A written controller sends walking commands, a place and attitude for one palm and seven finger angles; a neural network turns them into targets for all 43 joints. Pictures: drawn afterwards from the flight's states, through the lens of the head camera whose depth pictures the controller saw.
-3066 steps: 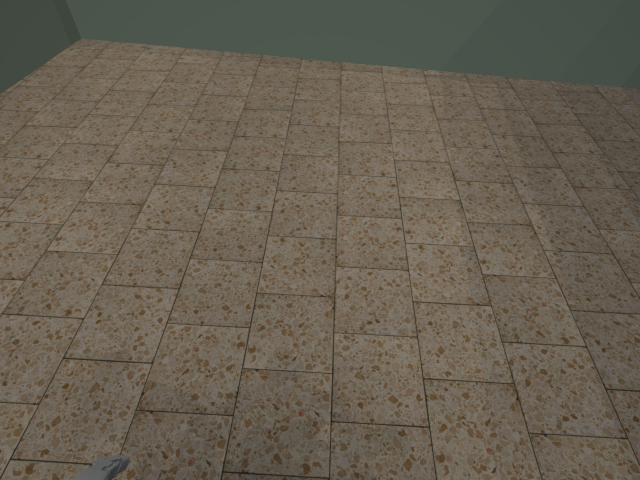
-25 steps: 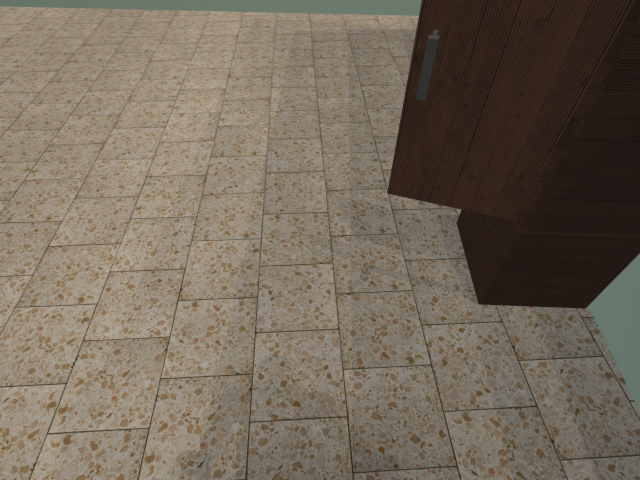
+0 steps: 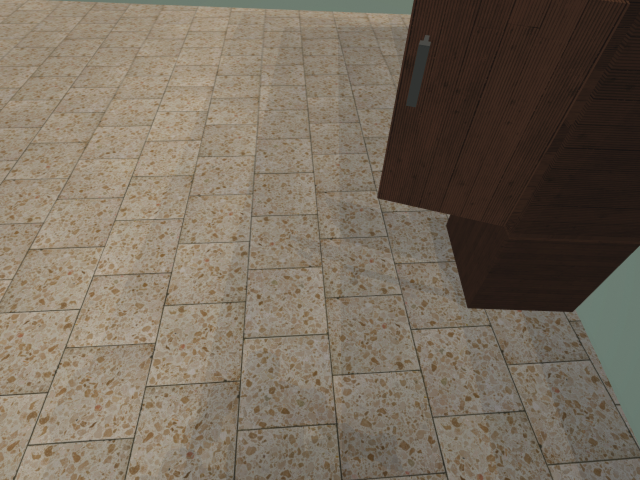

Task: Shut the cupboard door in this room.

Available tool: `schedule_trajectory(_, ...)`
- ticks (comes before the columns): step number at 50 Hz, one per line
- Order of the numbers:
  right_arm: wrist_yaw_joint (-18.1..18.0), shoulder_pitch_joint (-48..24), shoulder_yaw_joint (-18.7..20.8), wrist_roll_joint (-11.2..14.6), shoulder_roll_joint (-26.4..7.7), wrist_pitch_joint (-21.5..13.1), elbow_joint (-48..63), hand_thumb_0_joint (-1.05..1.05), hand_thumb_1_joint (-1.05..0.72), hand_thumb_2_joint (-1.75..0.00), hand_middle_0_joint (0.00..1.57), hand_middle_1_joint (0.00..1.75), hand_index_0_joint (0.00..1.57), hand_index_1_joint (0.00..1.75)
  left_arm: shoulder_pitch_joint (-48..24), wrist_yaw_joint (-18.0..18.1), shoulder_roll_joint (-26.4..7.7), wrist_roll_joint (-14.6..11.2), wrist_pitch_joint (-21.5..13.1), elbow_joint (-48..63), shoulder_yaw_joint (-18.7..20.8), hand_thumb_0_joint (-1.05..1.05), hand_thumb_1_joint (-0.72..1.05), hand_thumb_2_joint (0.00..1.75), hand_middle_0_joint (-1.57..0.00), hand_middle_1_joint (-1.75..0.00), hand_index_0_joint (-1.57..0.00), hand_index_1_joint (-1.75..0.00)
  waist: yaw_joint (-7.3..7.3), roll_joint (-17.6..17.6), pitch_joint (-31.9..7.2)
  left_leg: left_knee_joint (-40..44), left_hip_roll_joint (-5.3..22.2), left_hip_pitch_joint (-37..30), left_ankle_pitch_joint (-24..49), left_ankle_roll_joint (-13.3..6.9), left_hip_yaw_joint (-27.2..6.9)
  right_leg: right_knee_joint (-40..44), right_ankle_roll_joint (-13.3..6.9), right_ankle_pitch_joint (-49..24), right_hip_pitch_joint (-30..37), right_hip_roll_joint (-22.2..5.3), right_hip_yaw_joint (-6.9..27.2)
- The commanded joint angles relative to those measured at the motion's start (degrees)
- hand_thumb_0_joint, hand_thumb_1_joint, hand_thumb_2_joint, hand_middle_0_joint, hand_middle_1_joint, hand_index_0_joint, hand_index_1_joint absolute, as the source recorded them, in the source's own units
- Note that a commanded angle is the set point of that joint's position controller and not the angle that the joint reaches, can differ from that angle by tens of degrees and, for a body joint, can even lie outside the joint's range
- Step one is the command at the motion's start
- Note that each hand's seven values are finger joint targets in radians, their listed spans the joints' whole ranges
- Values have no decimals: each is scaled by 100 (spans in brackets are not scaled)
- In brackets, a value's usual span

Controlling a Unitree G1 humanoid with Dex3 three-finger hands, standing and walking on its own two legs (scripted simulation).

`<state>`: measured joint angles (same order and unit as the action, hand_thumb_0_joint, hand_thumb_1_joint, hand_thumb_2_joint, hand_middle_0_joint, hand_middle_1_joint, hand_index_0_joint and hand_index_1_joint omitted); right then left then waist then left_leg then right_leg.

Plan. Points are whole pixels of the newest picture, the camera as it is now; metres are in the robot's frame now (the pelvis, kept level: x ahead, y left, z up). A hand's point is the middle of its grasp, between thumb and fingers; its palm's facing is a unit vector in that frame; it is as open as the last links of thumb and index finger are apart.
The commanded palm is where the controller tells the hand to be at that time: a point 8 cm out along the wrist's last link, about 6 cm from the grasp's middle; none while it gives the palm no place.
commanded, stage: look to check the result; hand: left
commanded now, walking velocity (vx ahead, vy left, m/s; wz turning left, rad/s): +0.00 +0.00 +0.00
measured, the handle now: (419, 71) +0.92 -0.18 +0.08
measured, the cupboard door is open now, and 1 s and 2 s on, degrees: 74 74 74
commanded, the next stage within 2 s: walk to a spot facing it in 0.50 s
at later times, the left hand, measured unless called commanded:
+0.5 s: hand out of the picture +0.09 +0.23 -0.16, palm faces -0.01 -0.94 -0.34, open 7.4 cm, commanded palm none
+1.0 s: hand out of the picture +0.08 +0.18 -0.18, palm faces -0.13 -0.96 -0.24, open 7.4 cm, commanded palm none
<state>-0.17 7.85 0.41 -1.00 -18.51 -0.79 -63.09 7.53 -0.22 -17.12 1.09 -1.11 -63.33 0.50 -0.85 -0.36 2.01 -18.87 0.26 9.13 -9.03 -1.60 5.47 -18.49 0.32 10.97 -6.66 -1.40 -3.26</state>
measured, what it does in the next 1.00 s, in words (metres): stands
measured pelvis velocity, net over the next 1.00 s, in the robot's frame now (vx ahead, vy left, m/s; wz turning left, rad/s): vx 0.00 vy -0.02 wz -0.14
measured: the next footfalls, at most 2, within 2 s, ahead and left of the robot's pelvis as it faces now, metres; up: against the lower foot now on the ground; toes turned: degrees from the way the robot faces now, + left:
right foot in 1.36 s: -0.01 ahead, -0.16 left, +0.00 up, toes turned -25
left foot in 1.80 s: +0.13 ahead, +0.02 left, +0.00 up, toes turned -30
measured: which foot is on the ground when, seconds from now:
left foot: down 0.00-1.00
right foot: down 0.00-1.00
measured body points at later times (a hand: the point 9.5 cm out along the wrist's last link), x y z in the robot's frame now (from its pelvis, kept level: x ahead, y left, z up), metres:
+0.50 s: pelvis +0.03 -0.01 +0.00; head +0.04 -0.02 +0.45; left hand +0.09 +0.28 -0.13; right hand +0.11 -0.30 -0.14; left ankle +0.01 +0.10 -0.75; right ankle -0.01 -0.12 -0.75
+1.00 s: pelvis +0.00 -0.02 -0.01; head +0.04 -0.02 +0.43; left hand +0.08 +0.23 -0.17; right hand +0.02 -0.28 -0.16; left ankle +0.01 +0.10 -0.75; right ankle -0.01 -0.12 -0.75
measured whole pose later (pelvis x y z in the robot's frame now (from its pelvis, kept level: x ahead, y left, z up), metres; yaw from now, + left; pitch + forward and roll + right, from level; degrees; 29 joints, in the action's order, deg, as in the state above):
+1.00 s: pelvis +0.00 -0.02 -0.01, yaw -8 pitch +0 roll +0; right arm -1.8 10.3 2.1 -1.1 -12.9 2.5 -57.7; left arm 11.1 -0.2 -12.6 1.6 3.1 -58.6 2.8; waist -0.3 0.1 5.2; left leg -31.5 5.8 13.3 -17.2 0.5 11.8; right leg -31.1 -1.7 16.5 -14.2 3.1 3.4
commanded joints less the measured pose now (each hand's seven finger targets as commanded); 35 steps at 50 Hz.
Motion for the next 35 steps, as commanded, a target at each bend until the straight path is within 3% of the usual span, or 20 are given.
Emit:
schedule_trajectory(1, -79, -193, 211, 24, -1071, -95, 312, 0, -90, -90, 20, 30, 20, 30, -48, 84, -1151, -26, -87, 243, 236, 0, 90, 90, -20, -30, -20, -30, 45, 171, -412, 284, 788, -407, 808, 19, -850, 317, -271, -774, -27, -632, 591)
schedule_trajectory(19, -109, -203, 211, 41, -1134, -67, 301, 0, -90, -90, 20, 30, 20, 30, -21, 124, -1207, -36, -104, 200, 238, 0, 90, 90, -20, -30, -20, -30, 35, -6, -594, 183, 809, -756, 1465, 30, -784, 283, -283, -1571, 195, -657, 530)
schedule_trajectory(25, -112, -239, 202, 35, -1089, -57, 279, 0, -90, -90, 20, 30, 20, 30, -46, 129, -1203, -33, -91, 206, 243, 0, 90, 90, -20, -30, -20, -30, 45, 62, -376, 247, 806, -674, 1328, 50, -759, 352, -284, -1486, 181, -667, 539)
schedule_trajectory(32, -123, -212, 204, 23, -1110, -62, 281, 0, -90, -90, 20, 30, 20, 30, -70, 122, -1215, -33, -88, 217, 254, 0, 90, 90, -20, -30, -20, -30, 39, 58, -377, 263, 826, -743, 1331, 68, -707, 349, -305, -1584, 167, -638, 617)
schedule_trajectory(33, -141, -146, 207, 16, -1053, -54, 285, 0, -90, -90, 20, 30, 20, 30, -68, 124, -1166, -33, -62, 241, 271, 0, 90, 90, -20, -30, -20, -30, 29, 71, -399, 163, 855, -801, 1471, 82, -631, 255, -311, -1788, 125, -629, 625)
schedule_trajectory(35, -165, 170, 124, 8, -479, 40, 235, 0, -90, -90, 20, 30, 20, 30, 192, 159, -680, -37, 57, 199, 208, 0, 90, 90, -20, -30, -20, -30, 1, 41, -428, -110, 890, -823, 1553, 161, -400, 24, -261, -2117, -28, -635, 660)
